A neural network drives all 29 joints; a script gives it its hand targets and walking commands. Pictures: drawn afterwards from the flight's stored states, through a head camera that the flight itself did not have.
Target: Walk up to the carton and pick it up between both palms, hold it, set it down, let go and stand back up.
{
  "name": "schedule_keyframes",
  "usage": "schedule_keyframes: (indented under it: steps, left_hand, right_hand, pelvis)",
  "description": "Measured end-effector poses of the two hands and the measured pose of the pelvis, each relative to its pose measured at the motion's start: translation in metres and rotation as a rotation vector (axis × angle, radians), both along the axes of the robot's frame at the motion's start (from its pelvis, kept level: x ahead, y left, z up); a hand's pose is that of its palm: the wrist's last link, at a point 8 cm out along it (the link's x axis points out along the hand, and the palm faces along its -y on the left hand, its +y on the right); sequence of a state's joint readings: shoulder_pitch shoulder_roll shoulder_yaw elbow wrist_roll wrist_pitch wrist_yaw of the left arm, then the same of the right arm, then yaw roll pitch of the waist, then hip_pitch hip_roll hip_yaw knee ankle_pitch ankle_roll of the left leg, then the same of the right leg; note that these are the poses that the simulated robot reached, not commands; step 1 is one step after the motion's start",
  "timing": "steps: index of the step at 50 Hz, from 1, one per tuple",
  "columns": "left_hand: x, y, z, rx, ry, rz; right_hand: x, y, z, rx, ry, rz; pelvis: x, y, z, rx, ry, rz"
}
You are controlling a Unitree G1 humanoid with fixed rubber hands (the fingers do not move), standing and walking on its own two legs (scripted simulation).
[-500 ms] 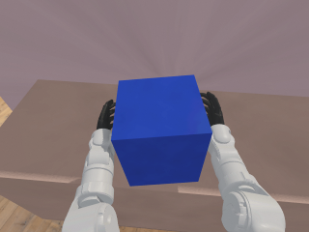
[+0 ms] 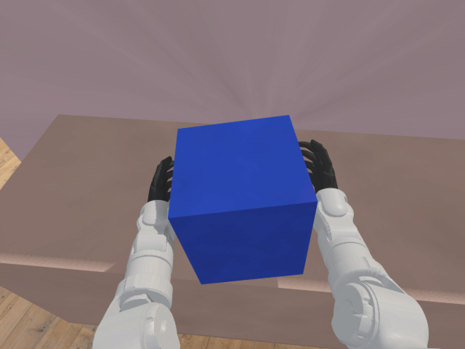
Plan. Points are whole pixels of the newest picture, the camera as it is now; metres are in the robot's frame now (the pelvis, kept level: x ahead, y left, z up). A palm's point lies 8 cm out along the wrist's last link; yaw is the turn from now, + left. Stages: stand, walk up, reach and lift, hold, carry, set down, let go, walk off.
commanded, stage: set down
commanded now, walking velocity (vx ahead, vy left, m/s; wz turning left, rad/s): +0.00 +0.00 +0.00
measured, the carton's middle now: (242, 204) +0.39 +0.05 +0.01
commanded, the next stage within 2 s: none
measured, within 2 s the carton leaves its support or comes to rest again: rests again in 1.10 s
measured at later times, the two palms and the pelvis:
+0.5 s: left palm (165, 202) +0.37 +0.20 +0.02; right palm (323, 192) +0.41 -0.10 +0.05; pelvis +0.01 +0.01 +0.00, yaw +0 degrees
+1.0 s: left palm (165, 204) +0.36 +0.20 +0.02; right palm (323, 195) +0.40 -0.10 +0.04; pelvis +0.00 +0.01 +0.00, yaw +0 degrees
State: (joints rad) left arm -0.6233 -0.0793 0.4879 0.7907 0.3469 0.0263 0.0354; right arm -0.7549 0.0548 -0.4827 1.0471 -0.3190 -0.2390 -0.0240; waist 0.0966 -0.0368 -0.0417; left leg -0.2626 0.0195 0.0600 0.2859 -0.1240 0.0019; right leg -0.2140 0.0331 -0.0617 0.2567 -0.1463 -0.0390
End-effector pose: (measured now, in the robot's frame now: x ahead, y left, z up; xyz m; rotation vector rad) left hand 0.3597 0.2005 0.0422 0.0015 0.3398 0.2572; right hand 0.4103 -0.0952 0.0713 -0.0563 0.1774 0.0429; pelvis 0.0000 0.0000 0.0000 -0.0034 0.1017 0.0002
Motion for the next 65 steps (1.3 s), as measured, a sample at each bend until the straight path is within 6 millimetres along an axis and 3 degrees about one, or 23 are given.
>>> schedule_keyframes:
  steps: [21,65]
  left_hand:
    - [0.006,-0.005,-0.02,0.008,0.007,-0.019]
    - [0.005,-0.008,-0.024,0.016,-0.047,-0.027]
  right_hand:
    - [-0.002,-0.006,-0.024,-0.012,0.011,-0.018]
    - [-0.008,-0.011,-0.033,-0.029,-0.017,-0.023]
  pelvis:
    - [0.006,0.007,-0.001,-0.004,0.031,-0.005]
    - [0.004,0.006,-0.001,-0.003,0.046,-0.002]
